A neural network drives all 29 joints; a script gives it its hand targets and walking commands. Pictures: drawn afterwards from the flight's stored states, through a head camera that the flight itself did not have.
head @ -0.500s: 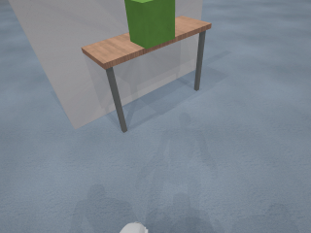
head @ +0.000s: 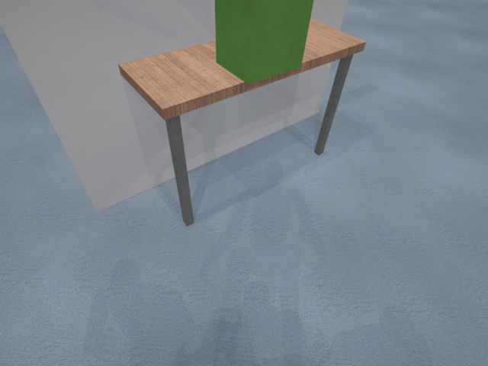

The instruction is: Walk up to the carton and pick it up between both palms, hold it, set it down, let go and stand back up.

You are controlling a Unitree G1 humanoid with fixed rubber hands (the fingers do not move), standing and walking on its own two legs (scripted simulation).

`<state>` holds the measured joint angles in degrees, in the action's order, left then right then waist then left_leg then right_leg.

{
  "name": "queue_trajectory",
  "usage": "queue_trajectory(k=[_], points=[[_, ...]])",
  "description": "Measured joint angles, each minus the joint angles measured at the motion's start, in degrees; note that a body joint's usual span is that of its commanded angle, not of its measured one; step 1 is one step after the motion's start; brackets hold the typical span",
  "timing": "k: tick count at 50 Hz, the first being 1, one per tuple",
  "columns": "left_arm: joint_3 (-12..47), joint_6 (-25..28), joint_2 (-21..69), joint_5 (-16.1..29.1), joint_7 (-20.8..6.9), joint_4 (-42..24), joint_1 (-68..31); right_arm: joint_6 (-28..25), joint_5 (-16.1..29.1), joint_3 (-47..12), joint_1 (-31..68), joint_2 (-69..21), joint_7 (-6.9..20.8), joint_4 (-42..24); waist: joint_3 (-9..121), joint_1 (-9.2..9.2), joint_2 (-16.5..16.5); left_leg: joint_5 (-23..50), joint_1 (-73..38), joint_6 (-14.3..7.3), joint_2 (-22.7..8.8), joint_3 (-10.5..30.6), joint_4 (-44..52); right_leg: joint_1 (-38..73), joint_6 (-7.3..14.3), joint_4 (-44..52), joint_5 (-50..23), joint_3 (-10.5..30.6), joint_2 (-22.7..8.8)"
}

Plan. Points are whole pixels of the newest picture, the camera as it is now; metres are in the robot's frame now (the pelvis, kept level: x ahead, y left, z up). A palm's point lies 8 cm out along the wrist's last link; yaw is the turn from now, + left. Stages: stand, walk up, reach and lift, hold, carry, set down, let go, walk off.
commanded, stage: walk up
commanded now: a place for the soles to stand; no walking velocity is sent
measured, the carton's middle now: (262, 26) +1.22 -0.06 +0.08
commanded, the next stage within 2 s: none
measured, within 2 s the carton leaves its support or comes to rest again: neither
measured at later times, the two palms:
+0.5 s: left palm (141, 280) +0.31 +0.21 -0.08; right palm (401, 288) +0.31 -0.32 -0.11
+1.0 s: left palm (139, 218) +0.49 +0.26 -0.12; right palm (352, 200) +0.52 -0.26 -0.08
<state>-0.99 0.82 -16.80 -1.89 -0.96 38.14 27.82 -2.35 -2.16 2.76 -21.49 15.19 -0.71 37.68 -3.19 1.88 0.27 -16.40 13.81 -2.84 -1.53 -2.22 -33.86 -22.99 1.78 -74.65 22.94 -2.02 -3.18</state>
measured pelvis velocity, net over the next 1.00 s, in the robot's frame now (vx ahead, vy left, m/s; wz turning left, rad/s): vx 0.46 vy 0.01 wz -0.03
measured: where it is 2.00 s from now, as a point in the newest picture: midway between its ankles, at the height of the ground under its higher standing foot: (250, 253)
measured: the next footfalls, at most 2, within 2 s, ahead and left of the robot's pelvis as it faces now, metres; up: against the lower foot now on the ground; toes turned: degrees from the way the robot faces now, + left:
right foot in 0.30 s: +0.32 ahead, -0.15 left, +0.00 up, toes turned -6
left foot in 0.84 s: +0.54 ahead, +0.07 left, +0.00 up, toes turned +2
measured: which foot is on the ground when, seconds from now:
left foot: down 0.00-0.36, up 0.38-0.82, down 0.84-1.00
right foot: up 0.00-0.28, down 0.30-0.86, up 0.88-1.00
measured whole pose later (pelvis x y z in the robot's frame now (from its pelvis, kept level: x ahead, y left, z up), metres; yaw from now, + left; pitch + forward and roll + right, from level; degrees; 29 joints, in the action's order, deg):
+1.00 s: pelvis +0.46 +0.01 +0.00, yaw -1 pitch -3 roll -4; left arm -0.2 -0.2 -15.8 -3.0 -0.6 39.2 27.6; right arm -2.5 -2.2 2.2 -21.2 14.7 -0.7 37.3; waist -3.7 1.0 0.3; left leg -16.0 15.4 -3.9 -1.5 -3.4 -34.5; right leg -18.4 1.0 -67.2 26.5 -1.1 0.7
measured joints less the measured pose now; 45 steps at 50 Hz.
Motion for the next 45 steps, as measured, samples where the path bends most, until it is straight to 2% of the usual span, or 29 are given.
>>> queue_trajectory(k=[3,5,7,12,15,17,18,19,21,22,25,27,30,35,38,42,43,45], points=[[-1.3,0.4,-0.9,0.6,-0.5,-3.0,-5.0,-0.4,0.5,0.7,-3.7,0.1,0.6,2.4,0.0,0.86,-1.5,-0.2,-5.2,0.1,0.9,0.7,4.3,-7.7,-0.5,4.7,-4.8,2.1,-1.9],[-1.8,0.3,-0.9,0.7,-1.0,-4.0,-8.1,-0.7,0.5,0.5,-5.1,-0.3,0.9,4.1,-0.2,0.61,-3.0,-0.7,-7.7,0.2,1.8,0.6,6.5,-11.3,-1.0,9.6,-9.4,3.4,-2.6],[-1.7,0.1,-0.1,0.5,-1.5,-4.3,-10.0,-1.0,0.4,0.3,-5.6,-0.5,1.1,5.1,-0.1,0.24,-3.8,-1.4,-9.4,0.2,2.5,0.2,8.2,-13.5,-1.7,15.4,-14.0,2.9,-3.0],[-0.3,0.1,2.4,-0.6,-2.0,-3.5,-11.4,-2.2,0.2,-0.2,-5.3,-0.2,1.6,3.9,-0.7,0.91,-3.6,-4.7,-12.1,1.0,4.3,-0.8,9.8,-10.7,-1.9,33.2,-20.6,0.3,-3.2],[0.1,0.4,3.4,-1.3,-1.8,-2.8,-11.0,-1.8,-0.6,-0.6,-5.5,0.5,1.3,3.1,-0.4,1.54,-2.1,-8.9,-13.6,1.9,4.3,-1.1,8.2,-5.4,-0.6,40.3,-18.3,-0.7,-1.7],[0.2,1.0,4.7,-1.7,-1.1,-1.8,-11.4,-1.1,-0.8,-0.5,-4.5,1.7,1.0,3.5,-1.2,1.01,2.6,-12.8,-12.6,1.6,0.7,-0.9,2.2,-3.6,0.4,40.0,-13.0,-2.4,1.6],[0.6,1.7,4.5,-2.0,-0.9,-2.1,-11.3,-0.7,-0.9,-0.7,-4.1,1.7,0.9,3.3,-1.8,0.87,3.8,-11.2,-10.5,0.8,-0.7,-0.3,-4.4,-3.1,0.9,38.8,-12.0,-3.4,2.5],[0.8,2.3,3.6,-2.2,-0.6,-2.6,-11.0,-0.3,-0.8,-1.2,-4.2,1.1,1.0,2.9,-2.1,0.43,3.3,-11.0,-7.7,0.7,-0.5,0.3,-12.7,-2.8,1.3,36.7,-10.5,-3.5,2.4],[0.2,2.4,2.0,-1.2,0.3,-2.2,-9.7,0.8,-0.7,-2.1,-4.4,-0.2,1.2,2.7,-1.6,-1.46,0.6,-12.6,-1.9,1.2,1.9,0.4,-28.1,-0.6,2.1,35.2,-7.7,-2.5,1.1],[-0.2,2.2,1.6,-0.7,0.8,-1.9,-8.5,1.3,-0.9,-2.4,-4.2,-0.4,1.3,2.7,-1.0,-2.43,-0.4,-12.1,0.9,1.4,2.6,0.3,-33.8,1.6,1.7,36.6,-7.4,-2.0,0.7],[-0.6,2.0,1.0,-0.4,1.7,-1.2,-3.6,1.6,-0.2,-1.8,-2.4,0.4,1.8,0.5,0.1,-4.56,-1.6,-7.6,8.7,2.0,2.5,0.8,-40.0,8.8,1.1,43.0,-8.0,-0.8,0.3],[-0.7,2.0,1.3,-0.3,1.5,0.1,-1.1,1.2,0.5,-0.9,0.1,1.4,2.1,-2.0,-0.2,-5.06,-0.9,-4.1,13.4,2.1,1.1,2.3,-37.6,12.3,1.0,46.4,-8.6,-0.4,0.7],[-0.1,2.1,2.4,0.0,0.9,2.6,1.3,1.1,0.9,0.1,4.4,2.2,2.6,-4.0,-1.0,-4.64,1.8,2.9,18.8,2.6,-1.0,4.6,-31.3,15.7,0.9,49.1,-8.4,-0.4,2.3],[0.0,2.7,2.2,0.4,0.4,3.6,2.0,2.0,0.1,-0.7,6.3,-0.2,3.4,-3.0,-0.6,-4.21,3.3,11.2,20.1,4.0,-2.8,2.1,-16.8,18.9,0.9,51.5,-6.3,-1.6,4.4],[-0.1,3.1,1.6,-0.1,0.3,2.5,1.9,2.4,-0.6,-1.5,6.3,-1.8,3.4,-1.9,-0.6,-5.02,2.6,10.8,17.1,3.9,-2.9,0.8,-8.6,20.2,0.3,51.4,-4.3,-1.8,5.4],[-0.1,2.1,0.4,-1.0,0.6,2.0,2.1,1.9,-1.0,-1.4,5.5,-2.7,3.0,-1.4,0.1,-5.47,0.3,6.8,10.9,1.9,-1.6,-0.2,-0.2,21.4,-1.1,48.3,0.9,-2.0,4.7],[-0.1,1.9,0.0,-1.0,0.6,2.2,2.0,1.4,-1.1,-1.2,5.5,-3.0,2.7,-1.1,0.0,-5.18,-1.3,7.5,10.0,1.2,-0.4,-0.9,0.3,21.1,-1.4,45.7,2.9,-1.8,3.4],[0.0,1.3,0.0,-0.9,0.7,2.5,1.5,0.1,-1.7,-1.2,5.5,-2.7,2.1,-1.2,-1.0,-4.71,-3.7,4.6,8.9,-0.3,1.5,-2.9,-2.5,17.6,0.0,34.2,4.3,-0.3,0.7]])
